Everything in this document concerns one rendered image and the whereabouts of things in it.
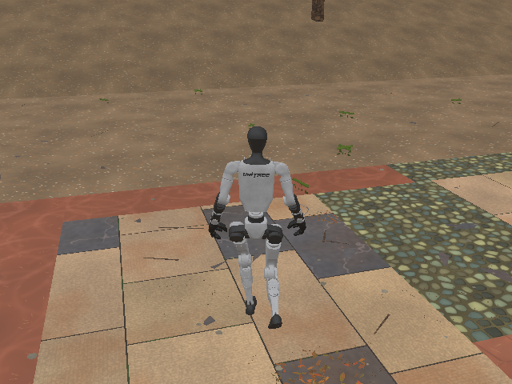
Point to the robot head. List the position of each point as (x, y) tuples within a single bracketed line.
[(257, 137)]

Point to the robot left upper arm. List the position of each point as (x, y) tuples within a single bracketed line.
[(227, 181)]

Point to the right robot hand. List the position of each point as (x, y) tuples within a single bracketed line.
[(294, 224)]

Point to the robot right upper arm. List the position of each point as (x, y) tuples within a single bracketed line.
[(286, 183)]

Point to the left robot thigh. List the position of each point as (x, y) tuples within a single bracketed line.
[(237, 236)]

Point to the robot left forearm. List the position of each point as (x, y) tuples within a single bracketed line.
[(217, 212)]

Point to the robot right forearm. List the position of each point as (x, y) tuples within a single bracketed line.
[(296, 211)]

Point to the left robot hand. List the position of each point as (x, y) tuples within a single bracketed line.
[(220, 226)]

